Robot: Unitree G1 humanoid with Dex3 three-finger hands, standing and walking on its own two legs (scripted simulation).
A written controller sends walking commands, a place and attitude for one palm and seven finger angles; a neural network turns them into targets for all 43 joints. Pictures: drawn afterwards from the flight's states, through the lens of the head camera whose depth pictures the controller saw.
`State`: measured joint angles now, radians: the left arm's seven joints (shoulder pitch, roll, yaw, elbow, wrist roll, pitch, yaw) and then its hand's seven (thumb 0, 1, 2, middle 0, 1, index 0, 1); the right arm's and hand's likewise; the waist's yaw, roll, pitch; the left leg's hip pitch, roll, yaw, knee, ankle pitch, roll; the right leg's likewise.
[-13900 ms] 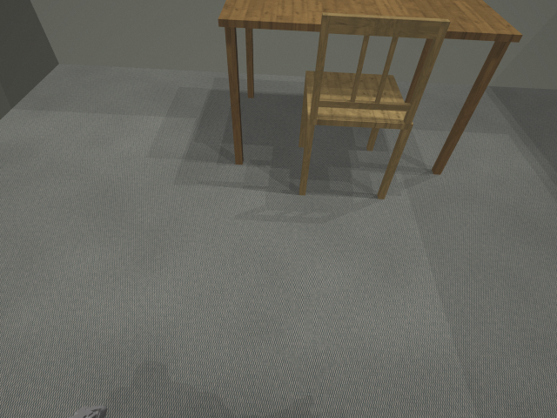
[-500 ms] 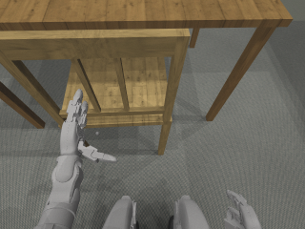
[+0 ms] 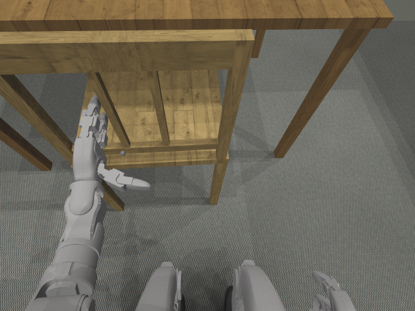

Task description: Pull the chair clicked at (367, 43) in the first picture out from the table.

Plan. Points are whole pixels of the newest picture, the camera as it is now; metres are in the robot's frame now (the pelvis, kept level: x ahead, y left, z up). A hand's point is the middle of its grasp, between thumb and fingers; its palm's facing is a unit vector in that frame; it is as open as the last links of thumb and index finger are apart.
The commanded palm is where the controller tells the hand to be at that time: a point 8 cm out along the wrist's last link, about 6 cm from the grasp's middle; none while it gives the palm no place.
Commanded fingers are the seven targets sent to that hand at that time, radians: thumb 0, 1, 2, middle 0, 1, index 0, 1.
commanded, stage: push the fingers through the gap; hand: left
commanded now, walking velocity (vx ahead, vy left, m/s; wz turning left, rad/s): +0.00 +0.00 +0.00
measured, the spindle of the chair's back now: (112, 114) +0.50 +0.21 +0.01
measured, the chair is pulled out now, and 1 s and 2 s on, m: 0.00 0.00 0.00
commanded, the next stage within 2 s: hook a spindle and tug to test in 1.04 s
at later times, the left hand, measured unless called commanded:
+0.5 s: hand (122, 128) +0.46 +0.18 +0.02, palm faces +0.10 -0.99 -0.04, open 17.0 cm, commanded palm +0.43 +0.22 +0.02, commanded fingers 0.00 -0.50 0.30 -0.06 -0.08 -0.06 -0.08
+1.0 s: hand (125, 123) +0.47 +0.17 +0.02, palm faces +0.10 -0.99 -0.03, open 16.9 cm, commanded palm +0.44 +0.22 +0.02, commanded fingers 0.00 -0.50 0.30 -0.06 -0.08 -0.06 -0.08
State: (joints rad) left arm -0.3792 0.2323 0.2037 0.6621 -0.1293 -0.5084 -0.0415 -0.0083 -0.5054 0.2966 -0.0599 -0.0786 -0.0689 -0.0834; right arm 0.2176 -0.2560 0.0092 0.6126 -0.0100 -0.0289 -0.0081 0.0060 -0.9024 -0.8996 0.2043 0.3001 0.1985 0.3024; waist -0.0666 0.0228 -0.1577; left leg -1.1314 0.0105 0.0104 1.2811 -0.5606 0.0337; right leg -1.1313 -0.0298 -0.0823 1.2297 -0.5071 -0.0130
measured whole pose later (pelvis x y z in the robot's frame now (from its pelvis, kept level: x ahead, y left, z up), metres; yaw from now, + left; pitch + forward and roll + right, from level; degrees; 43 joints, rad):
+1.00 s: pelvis +0.01 +0.01 +0.00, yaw -2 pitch +26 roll -3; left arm -0.63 0.31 0.33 0.94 -0.08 -0.56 -0.05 -0.01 -0.50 0.30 -0.06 -0.08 -0.07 -0.08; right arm 0.28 -0.25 0.02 0.62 -0.03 0.06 0.03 0.00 -0.90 -0.90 0.20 0.30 0.20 0.30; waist -0.12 0.03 -0.15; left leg -1.16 0.02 0.03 1.28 -0.57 0.05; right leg -1.17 -0.01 -0.06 1.21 -0.50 0.00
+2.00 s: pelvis +0.00 +0.01 +0.00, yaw -1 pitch +26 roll -3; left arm -0.68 0.31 0.31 0.99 -0.09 -0.56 -0.05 0.01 0.58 0.76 -0.49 -1.43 -0.48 -1.43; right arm 0.28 -0.25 0.01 0.63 -0.03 0.07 0.03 0.00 -0.90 -0.90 0.20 0.30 0.20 0.30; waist -0.12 0.03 -0.15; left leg -1.18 0.02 0.02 1.29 -0.57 0.05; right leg -1.18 -0.02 -0.07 1.22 -0.50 0.00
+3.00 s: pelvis +0.05 +0.02 +0.09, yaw -1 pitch +15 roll -2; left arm -0.41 0.21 0.12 0.84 -0.08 -0.19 0.10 0.03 0.79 0.81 -0.34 -1.18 -0.48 -1.44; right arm 0.26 -0.21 0.04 0.56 0.05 0.14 -0.09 0.00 -0.90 -0.90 0.21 0.30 0.20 0.30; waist -0.09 0.02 -0.05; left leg -0.62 -0.01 0.04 0.74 -0.39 0.06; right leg -0.63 -0.02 -0.05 0.70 -0.32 0.03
